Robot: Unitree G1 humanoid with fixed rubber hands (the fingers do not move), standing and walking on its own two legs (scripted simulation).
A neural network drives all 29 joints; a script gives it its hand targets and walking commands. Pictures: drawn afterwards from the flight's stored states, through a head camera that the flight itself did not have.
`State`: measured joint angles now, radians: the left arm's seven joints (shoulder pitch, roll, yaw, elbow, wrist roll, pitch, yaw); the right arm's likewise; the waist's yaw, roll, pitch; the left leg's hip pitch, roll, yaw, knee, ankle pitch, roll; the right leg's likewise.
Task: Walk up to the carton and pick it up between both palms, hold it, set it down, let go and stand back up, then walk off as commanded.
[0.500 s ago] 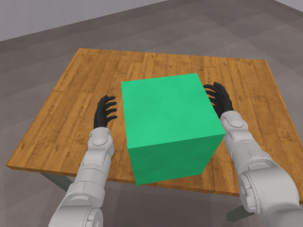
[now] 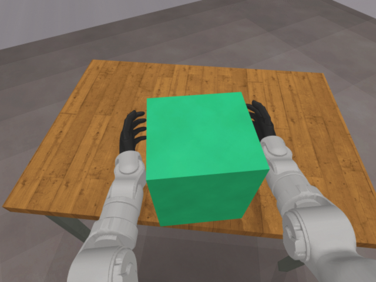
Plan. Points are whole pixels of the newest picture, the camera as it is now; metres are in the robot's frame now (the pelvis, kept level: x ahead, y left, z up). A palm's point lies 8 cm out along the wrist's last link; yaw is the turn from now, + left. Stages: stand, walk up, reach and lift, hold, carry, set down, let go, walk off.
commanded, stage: reach and lift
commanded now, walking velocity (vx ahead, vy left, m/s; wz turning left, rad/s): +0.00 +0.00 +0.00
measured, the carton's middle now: (198, 163) +0.39 +0.02 +0.01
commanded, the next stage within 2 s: none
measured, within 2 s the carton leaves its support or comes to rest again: leaves its support in 1.50 s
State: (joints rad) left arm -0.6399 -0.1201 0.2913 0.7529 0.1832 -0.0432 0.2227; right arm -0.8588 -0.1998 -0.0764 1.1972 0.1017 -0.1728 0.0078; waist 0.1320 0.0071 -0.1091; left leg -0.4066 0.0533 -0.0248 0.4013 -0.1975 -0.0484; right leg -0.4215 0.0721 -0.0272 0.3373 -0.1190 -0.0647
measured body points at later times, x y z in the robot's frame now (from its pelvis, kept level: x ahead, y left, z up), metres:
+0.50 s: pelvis +0.01 +0.00 +0.01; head +0.05 +0.00 +0.45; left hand +0.38 +0.18 +0.07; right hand +0.44 -0.12 +0.07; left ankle -0.01 +0.15 -0.74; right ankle +0.02 -0.08 -0.74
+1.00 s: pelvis +0.01 +0.00 +0.01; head +0.05 +0.00 +0.46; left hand +0.38 +0.18 +0.07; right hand +0.44 -0.12 +0.07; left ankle -0.01 +0.15 -0.74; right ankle +0.02 -0.08 -0.74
